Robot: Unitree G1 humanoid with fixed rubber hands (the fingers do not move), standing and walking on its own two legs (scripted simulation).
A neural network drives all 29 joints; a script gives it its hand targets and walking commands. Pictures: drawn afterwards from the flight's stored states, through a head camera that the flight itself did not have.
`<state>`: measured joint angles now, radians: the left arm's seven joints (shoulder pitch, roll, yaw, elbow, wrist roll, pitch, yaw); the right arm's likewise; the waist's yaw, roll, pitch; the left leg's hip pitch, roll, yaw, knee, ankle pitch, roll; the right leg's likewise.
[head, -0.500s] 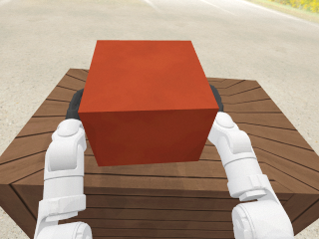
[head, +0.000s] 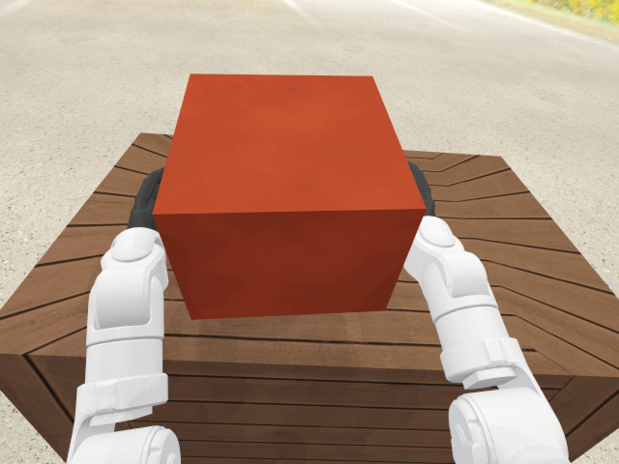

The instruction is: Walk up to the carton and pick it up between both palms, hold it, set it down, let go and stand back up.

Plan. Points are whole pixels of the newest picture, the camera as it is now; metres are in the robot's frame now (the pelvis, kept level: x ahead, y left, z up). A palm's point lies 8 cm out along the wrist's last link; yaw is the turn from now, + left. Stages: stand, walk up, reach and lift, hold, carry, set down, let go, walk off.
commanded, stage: hold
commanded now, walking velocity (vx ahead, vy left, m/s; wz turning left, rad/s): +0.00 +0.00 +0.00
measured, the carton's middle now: (286, 191) +0.40 +0.01 +0.21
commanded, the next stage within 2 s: set down in 1.80 s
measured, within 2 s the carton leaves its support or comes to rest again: neither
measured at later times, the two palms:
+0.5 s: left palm (148, 233) +0.35 +0.18 +0.18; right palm (418, 222) +0.36 -0.16 +0.19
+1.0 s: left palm (148, 235) +0.35 +0.18 +0.17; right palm (415, 221) +0.36 -0.16 +0.19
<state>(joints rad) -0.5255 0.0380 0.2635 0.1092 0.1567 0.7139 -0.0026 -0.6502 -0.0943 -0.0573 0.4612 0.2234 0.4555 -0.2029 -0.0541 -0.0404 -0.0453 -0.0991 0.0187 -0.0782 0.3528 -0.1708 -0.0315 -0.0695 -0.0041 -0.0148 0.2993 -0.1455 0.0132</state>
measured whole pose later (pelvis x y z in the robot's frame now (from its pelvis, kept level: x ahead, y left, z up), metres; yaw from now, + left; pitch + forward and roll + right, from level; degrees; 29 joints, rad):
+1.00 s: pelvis +0.00 +0.00 +0.00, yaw +0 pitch -5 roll -1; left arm -0.51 0.04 0.26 0.10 0.16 0.72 0.00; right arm -0.65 -0.09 -0.06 0.46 0.23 0.47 -0.20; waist -0.07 -0.04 -0.04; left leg -0.09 0.02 -0.09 0.36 -0.18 -0.03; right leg -0.05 0.00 -0.02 0.29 -0.15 0.01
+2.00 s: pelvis +0.00 +0.00 +0.00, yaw +0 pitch -7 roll -1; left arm -0.52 0.00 0.28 0.09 0.19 0.66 0.00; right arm -0.62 -0.06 -0.11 0.46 0.18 0.37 -0.16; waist -0.05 -0.05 0.00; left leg -0.07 0.02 -0.08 0.37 -0.19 -0.03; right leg -0.02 0.00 -0.01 0.30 -0.15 0.01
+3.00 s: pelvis +0.03 -0.02 +0.00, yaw +1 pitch +0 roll -1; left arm -0.47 -0.06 0.23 0.27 0.19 0.38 0.11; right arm -0.64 -0.11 -0.15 0.80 0.09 -0.04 -0.02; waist 0.03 -0.03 -0.01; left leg -0.14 0.05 -0.08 0.32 -0.19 -0.06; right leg -0.10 0.02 -0.05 0.27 -0.17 -0.02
